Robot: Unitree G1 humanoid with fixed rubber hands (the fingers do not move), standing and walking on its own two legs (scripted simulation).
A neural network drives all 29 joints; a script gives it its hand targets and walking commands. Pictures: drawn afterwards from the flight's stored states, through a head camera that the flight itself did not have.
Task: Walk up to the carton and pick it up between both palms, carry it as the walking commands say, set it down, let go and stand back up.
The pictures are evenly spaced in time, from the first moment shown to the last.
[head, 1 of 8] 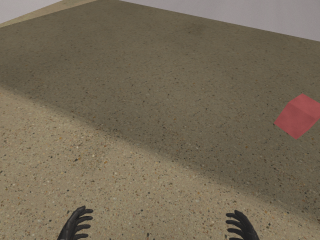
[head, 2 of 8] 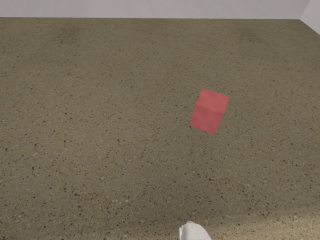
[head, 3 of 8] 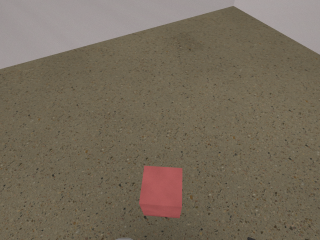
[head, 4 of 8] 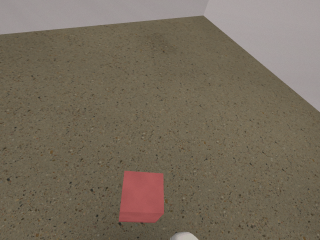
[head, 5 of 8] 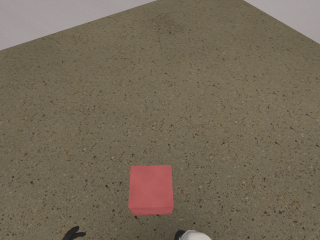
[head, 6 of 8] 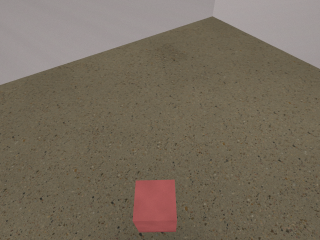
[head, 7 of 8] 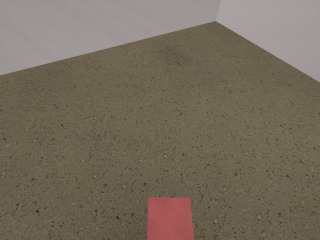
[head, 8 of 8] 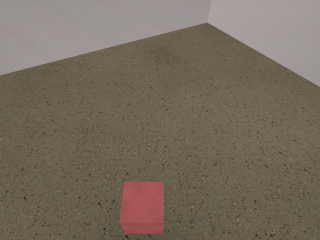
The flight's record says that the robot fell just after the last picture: no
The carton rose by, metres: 0.00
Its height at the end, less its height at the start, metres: +0.00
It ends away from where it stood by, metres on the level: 0.00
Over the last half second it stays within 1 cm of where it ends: yes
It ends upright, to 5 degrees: yes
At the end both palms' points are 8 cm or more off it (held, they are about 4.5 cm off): yes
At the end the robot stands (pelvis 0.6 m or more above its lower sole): yes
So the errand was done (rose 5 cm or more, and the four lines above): no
